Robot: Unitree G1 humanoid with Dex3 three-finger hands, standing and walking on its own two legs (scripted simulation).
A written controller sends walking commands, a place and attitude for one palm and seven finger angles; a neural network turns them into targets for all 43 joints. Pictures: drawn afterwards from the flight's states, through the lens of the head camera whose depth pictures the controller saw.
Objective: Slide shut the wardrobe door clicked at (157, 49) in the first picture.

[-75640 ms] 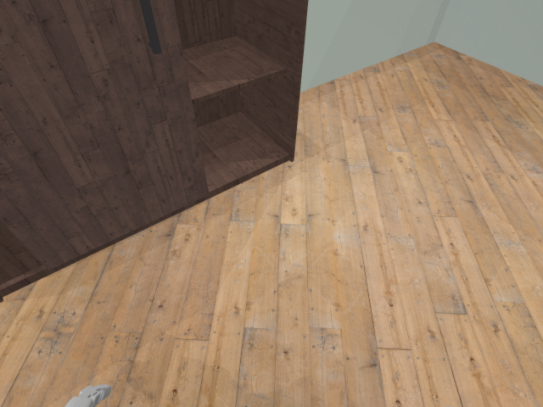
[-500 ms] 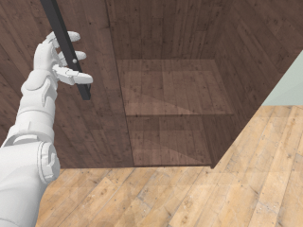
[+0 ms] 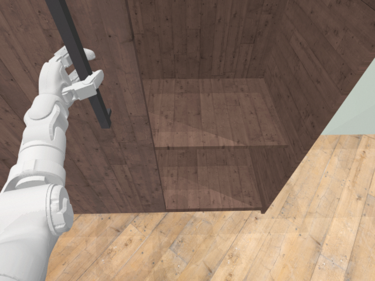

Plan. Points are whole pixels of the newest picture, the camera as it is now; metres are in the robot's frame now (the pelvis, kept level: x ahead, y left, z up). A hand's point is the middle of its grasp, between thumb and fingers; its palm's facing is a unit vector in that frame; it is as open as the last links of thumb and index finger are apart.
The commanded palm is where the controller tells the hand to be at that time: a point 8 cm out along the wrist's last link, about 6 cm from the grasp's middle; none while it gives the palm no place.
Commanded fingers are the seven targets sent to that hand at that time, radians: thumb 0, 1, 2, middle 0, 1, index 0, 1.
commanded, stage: grip the handle and tug to test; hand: left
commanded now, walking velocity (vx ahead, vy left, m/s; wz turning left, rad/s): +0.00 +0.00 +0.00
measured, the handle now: (88, 68) +0.52 +0.20 +0.19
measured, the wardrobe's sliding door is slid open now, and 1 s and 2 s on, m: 0.53 0.53 0.52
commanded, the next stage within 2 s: tug the door sideways, standing still in 0.82 s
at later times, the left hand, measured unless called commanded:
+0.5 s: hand (94, 82) +0.48 +0.18 +0.19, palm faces +0.01 -1.00 -0.01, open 5.4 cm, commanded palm +0.45 +0.23 +0.18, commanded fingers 0.00 0.90 0.90 -0.45 -1.40 -0.45 -1.40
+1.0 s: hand (93, 82) +0.48 +0.18 +0.19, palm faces -0.02 -1.00 +0.01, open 5.4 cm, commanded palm +0.45 +0.22 +0.18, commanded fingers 0.00 0.90 0.90 -0.45 -1.40 -0.45 -1.40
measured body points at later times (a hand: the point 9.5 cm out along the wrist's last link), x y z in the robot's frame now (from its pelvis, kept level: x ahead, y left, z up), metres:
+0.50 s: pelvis -0.01 -0.01 +0.00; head +0.04 -0.02 +0.45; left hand +0.47 +0.23 +0.19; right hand +0.03 -0.28 -0.12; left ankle -0.02 +0.10 -0.73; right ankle -0.02 -0.11 -0.73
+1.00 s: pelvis +0.02 +0.00 +0.00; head +0.04 -0.01 +0.45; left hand +0.47 +0.23 +0.19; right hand +0.08 -0.27 -0.11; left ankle -0.02 +0.10 -0.73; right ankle -0.02 -0.11 -0.73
